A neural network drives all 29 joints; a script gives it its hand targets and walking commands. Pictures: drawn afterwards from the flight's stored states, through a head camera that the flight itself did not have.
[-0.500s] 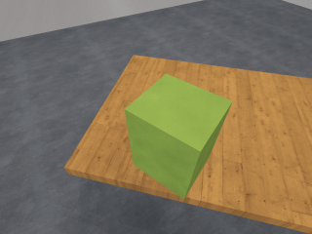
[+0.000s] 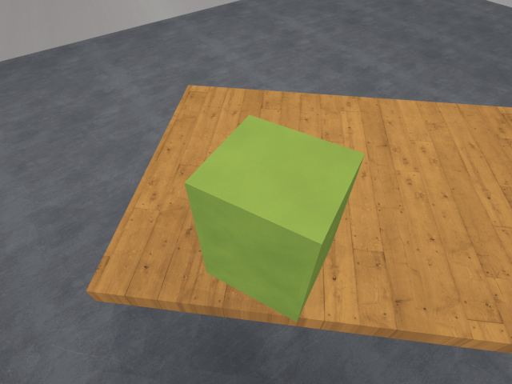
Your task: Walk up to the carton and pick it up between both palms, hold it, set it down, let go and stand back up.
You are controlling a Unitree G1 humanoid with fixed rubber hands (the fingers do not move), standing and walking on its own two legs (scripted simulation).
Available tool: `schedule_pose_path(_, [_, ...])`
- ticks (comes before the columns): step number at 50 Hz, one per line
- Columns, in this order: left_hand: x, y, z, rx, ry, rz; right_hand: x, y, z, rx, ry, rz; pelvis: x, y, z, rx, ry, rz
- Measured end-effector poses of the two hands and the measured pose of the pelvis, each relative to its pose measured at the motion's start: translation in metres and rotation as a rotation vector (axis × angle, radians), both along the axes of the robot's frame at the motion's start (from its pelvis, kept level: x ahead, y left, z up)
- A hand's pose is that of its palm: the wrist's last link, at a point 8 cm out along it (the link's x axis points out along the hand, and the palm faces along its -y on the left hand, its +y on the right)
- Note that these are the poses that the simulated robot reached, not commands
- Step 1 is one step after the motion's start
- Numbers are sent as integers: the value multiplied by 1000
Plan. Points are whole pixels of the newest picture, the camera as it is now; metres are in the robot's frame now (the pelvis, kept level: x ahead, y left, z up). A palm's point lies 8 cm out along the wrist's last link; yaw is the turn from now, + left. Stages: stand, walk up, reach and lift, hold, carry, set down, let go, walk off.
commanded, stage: walk up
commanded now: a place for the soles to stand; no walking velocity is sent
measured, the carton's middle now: (273, 222) +0.38 -0.01 +0.03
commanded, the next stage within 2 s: reach and lift in 1.66 s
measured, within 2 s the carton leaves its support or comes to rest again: neither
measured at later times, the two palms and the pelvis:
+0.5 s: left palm out of the picture +0.08 +0.29 -0.13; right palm out of the picture +0.03 -0.23 -0.13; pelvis +0.01 +0.03 -0.01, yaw -9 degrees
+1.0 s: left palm out of the picture +0.11 +0.27 -0.12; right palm out of the picture -0.04 -0.21 -0.13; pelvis +0.00 +0.04 +0.00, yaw -12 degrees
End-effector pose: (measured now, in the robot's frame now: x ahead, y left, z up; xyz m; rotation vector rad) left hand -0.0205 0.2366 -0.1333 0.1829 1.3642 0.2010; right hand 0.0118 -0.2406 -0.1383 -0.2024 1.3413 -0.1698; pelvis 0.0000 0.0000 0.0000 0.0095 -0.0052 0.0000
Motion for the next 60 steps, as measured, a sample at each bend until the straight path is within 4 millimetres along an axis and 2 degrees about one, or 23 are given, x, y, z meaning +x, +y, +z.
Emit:
schedule_pose_path(6, [31, 15, 0, 28, -54, -60, 5, 1, -2, -10, -28, -35, 2, 7, -5, 8, -1, -34])
schedule_pose_path(12, [60, 21, 2, 53, -120, -111, 14, -5, -7, -16, -61, -47, 4, 9, -10, 3, -9, -54])
schedule_pose_path(16, [71, 28, 3, 60, -151, -131, 23, -6, -6, -34, -91, -33, 3, 16, -13, -7, -5, -77])
schedule_pose_path(20, [80, 44, 2, 59, -133, -173, 28, 2, 3, -46, -146, -47, 3, 28, -11, 4, 0, -108])
schedule_pose_path(26, [105, 48, 6, 56, -153, -231, 12, 14, 12, -46, -150, -103, 7, 34, -6, -6, -9, -156])
schedule_pose_path(31, [125, 36, 6, 34, -202, -269, -9, 17, 1, -20, -96, -136, 7, 34, -9, -17, -19, -178])
schedule_pose_path(35, [134, 35, 10, 22, -224, -280, -22, 25, 0, -8, -65, -145, 9, 37, -7, -12, -16, -177])
schedule_pose_path(43, [138, 36, 11, 13, -223, -301, -43, 34, 6, -2, -50, -183, 5, 41, -3, -1, -22, -195])
schedule_pose_path(49, [129, 36, 9, 16, -195, -307, -52, 32, 6, -6, -42, -200, 2, 41, -3, -1, -25, -207])
schedule_pose_path(60, [110, 38, 7, 29, -158, -311, -56, 23, 5, -19, -55, -208, -8, 39, -4, 3, -25, -227])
